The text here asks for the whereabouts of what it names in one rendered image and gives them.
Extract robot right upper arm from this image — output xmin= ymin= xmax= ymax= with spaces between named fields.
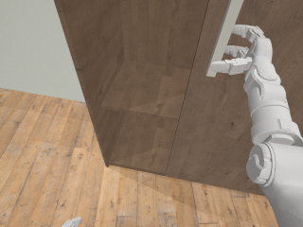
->
xmin=246 ymin=142 xmax=303 ymax=227

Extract left robot hand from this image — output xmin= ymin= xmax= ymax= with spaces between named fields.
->
xmin=62 ymin=217 xmax=81 ymax=227

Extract right robot hand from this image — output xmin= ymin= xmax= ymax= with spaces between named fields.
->
xmin=209 ymin=25 xmax=273 ymax=76

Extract handle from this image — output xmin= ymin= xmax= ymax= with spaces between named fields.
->
xmin=206 ymin=0 xmax=244 ymax=78

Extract robot right forearm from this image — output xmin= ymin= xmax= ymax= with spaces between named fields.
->
xmin=243 ymin=61 xmax=303 ymax=148

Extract wardrobe door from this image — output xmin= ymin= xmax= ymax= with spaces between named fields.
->
xmin=165 ymin=0 xmax=303 ymax=196

